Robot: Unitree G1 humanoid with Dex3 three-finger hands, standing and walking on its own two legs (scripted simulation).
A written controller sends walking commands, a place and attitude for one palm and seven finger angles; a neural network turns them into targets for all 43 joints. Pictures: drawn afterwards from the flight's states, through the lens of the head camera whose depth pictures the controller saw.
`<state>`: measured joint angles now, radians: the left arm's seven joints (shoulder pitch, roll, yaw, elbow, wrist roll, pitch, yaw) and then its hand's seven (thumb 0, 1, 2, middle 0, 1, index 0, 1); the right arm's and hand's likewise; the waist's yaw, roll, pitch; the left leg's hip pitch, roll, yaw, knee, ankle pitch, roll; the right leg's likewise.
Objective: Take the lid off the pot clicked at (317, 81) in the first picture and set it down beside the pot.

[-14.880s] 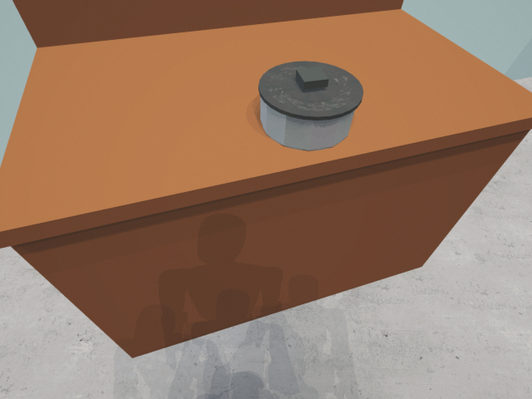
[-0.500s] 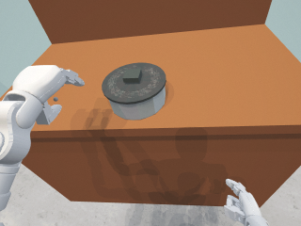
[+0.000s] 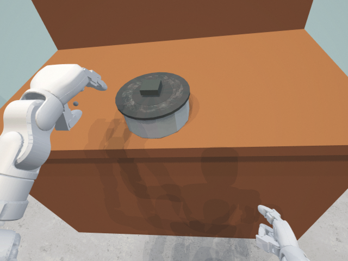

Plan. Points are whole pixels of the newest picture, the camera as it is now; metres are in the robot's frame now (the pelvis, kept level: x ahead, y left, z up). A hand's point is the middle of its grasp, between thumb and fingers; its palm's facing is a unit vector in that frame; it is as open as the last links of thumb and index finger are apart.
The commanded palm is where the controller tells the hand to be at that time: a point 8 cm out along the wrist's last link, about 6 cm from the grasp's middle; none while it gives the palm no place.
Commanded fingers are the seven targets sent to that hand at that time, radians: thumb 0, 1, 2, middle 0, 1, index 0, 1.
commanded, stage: move the open hand above the knob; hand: left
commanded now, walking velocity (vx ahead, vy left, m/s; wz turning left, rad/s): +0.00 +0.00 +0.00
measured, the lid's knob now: (151, 87) +0.52 +0.11 +0.15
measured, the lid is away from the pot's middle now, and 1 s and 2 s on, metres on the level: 0.00 0.00 0.00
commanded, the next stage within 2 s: none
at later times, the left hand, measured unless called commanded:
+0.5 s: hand (114, 92) +0.40 +0.16 +0.22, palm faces -0.02 +0.00 -1.00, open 9.7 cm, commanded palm +0.38 +0.17 +0.29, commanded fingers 0.00 -0.37 1.74 -0.90 -0.08 -0.90 -0.08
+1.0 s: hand (135, 74) +0.46 +0.12 +0.23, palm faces -0.03 -0.05 -1.00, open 9.7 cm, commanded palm +0.43 +0.13 +0.29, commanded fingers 0.00 -0.37 1.74 -0.90 -0.08 -0.90 -0.08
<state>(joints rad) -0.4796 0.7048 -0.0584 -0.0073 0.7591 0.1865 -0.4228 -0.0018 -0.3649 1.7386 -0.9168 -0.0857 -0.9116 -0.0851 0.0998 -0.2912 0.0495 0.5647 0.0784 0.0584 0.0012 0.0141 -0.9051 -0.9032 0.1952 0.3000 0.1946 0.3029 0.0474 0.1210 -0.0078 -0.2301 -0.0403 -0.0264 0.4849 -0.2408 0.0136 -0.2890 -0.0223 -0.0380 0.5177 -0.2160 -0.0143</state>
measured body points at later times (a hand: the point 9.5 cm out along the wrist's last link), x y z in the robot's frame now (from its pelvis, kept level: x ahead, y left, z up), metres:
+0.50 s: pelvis +0.01 +0.01 +0.00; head +0.02 -0.04 +0.45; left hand +0.40 +0.16 +0.27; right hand +0.21 -0.21 -0.10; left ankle +0.01 +0.12 -0.74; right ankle +0.04 -0.11 -0.74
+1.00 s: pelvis +0.03 +0.00 +0.00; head +0.03 -0.05 +0.45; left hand +0.46 +0.12 +0.28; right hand +0.21 -0.23 -0.11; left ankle +0.01 +0.11 -0.74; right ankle +0.04 -0.11 -0.74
